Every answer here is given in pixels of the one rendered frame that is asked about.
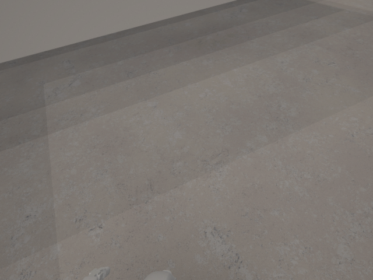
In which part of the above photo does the robot left hand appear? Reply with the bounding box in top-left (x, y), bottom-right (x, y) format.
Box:
top-left (83, 267), bottom-right (110, 280)

